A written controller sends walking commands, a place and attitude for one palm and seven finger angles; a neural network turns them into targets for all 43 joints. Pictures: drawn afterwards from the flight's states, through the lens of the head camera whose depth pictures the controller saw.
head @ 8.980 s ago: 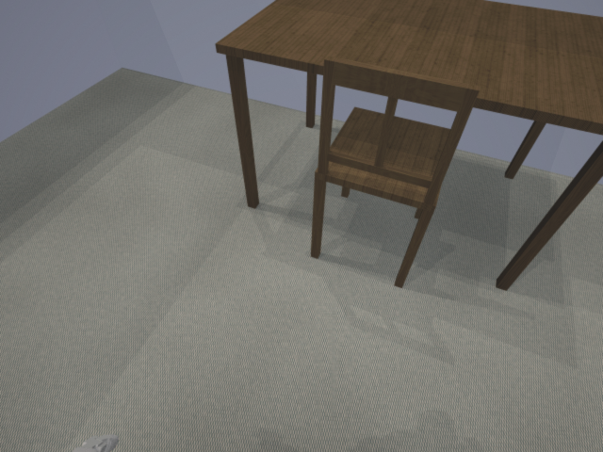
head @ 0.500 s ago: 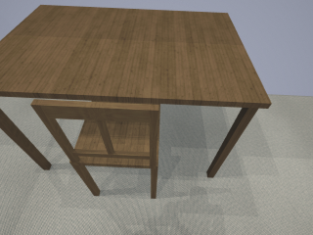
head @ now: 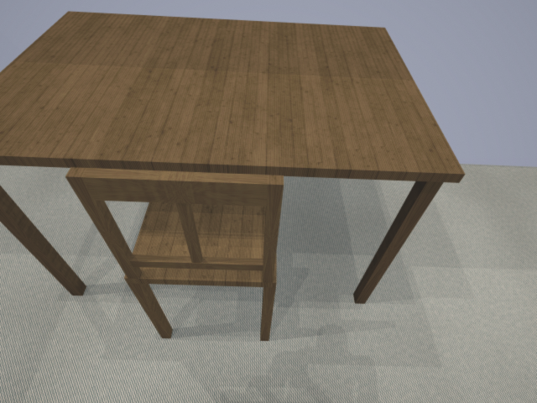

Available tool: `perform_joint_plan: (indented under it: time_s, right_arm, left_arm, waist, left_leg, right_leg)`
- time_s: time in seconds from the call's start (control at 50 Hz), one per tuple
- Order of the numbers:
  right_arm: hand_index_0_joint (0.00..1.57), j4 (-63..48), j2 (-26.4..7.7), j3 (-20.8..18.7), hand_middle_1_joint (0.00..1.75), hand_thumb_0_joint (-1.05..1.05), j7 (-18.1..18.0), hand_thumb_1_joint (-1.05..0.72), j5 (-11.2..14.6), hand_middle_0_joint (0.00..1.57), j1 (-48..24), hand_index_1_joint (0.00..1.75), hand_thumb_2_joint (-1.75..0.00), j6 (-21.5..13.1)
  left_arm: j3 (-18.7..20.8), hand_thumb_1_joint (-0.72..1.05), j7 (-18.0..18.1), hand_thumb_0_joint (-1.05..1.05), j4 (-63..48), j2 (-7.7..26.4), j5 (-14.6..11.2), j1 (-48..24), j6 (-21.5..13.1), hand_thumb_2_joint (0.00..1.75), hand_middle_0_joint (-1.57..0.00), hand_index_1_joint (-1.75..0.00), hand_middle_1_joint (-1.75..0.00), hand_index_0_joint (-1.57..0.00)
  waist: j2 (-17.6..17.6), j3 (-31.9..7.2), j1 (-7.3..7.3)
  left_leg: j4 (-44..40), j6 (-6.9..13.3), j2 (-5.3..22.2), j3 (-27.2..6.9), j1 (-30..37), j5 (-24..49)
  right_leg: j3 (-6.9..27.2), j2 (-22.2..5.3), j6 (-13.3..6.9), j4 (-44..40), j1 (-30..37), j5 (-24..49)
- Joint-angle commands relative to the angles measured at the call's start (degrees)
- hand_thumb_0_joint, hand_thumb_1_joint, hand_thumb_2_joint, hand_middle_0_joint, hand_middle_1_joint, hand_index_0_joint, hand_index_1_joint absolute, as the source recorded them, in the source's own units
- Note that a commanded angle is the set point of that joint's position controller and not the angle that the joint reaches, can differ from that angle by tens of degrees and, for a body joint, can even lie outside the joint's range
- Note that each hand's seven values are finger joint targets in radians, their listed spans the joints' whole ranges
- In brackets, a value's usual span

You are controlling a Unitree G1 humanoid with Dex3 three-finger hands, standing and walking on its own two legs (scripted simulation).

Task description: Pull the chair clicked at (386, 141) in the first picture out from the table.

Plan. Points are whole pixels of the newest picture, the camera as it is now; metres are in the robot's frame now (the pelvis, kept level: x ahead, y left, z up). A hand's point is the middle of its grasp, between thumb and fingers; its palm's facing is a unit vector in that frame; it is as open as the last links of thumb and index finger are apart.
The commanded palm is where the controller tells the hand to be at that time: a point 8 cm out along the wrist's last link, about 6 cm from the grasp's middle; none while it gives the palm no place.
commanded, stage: come to a stop and stand still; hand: left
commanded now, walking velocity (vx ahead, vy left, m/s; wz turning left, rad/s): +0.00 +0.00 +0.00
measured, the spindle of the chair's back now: (190, 233) +0.46 +0.19 -0.10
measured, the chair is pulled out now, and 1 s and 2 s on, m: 0.00 0.00 0.00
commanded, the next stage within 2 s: look again from close up in 0.38 s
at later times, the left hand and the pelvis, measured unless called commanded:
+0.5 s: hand out of the picture +0.00 +0.19 -0.17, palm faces -0.01 -0.99 -0.16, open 7.3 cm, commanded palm none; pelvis +0.01 +0.02 +0.01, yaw -1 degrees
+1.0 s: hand out of the picture +0.01 +0.20 -0.17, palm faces -0.02 -0.98 -0.17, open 7.3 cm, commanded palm none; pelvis +0.02 +0.03 +0.01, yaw -2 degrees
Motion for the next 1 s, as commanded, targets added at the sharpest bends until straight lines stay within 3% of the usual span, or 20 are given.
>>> perform_joint_plan:
  time_s: [0.0, 0.16, 0.32, 0.44, 0.98]
  right_arm:
    - [0.2, -2.5, -6.7, -1.0, 0.3, 0.0, -0.6, -0.9, 0.6, 0.2, -0.1, 0.3, -0.9, -1.9]
    - [0.2, 0.3, -6.6, -0.8, 0.3, 0.0, -0.7, -0.9, 0.8, 0.2, 0.3, 0.3, -0.9, -2.3]
    - [0.2, 1.6, -6.8, -0.7, 0.3, 0.0, -0.8, -0.9, 0.9, 0.2, -1.0, 0.3, -0.9, -2.2]
    - [0.2, 2.3, -7.2, -0.7, 0.3, 0.0, -0.8, -0.9, 1.1, 0.2, -1.5, 0.3, -0.9, -2.5]
    - [0.2, 4.7, -6.3, -0.4, 0.3, 0.0, -1.2, -0.9, 1.1, 0.2, 0.2, 0.3, -0.9, -2.6]
  left_arm:
    - [0.7, 0.9, 0.3, 0.0, -1.1, 4.8, 0.2, 4.5, -0.9, 0.9, -0.2, -0.3, -0.3, -0.2]
    - [0.3, 0.9, 0.4, 0.0, 1.4, 4.3, 0.2, 5.0, -1.2, 0.9, -0.2, -0.3, -0.3, -0.2]
    - [0.0, 0.9, 0.3, 0.0, 3.4, 3.8, 0.4, 5.9, -1.1, 0.9, -0.2, -0.3, -0.3, -0.2]
    - [-0.2, 0.9, 0.3, 0.0, 4.6, 3.8, 0.4, 6.6, -1.2, 0.9, -0.2, -0.3, -0.3, -0.2]
    - [0.0, 0.9, 0.4, 0.0, 6.3, 3.0, 0.3, 7.6, -0.9, 0.9, -0.2, -0.3, -0.3, -0.2]
  waist:
    - [2.2, -0.5, 1.25]
    - [1.4, -0.4, 0.8]
    - [1.7, 1.8, 0.59]
    - [1.2, 0.2, 0.62]
    - [0.5, 0.1, 0.69]
  left_leg:
    - [-10.2, 0.3, 6.4, -10.4, 1.7, -2.6]
    - [-10.4, 0.0, 6.3, -9.0, 5.6, 1.5]
    - [-12.6, -0.2, 6.3, -8.9, 6.2, -1.5]
    - [-12.3, -0.1, 6.5, -8.2, 8.6, 2.2]
    - [-14.2, -0.3, 6.8, -7.9, 10.7, 4.3]
  right_leg:
    - [5.3, -3.6, -2.3, -6.8, -0.6, 2.2]
    - [5.6, -4.4, -1.5, -8.4, -1.2, 4.9]
    - [5.9, -4.4, -1.1, -9.7, -2.3, 4.1]
    - [5.9, -4.9, -0.8, -10.0, -1.7, 6.5]
    - [6.0, -5.1, -0.3, -10.1, -1.3, 7.2]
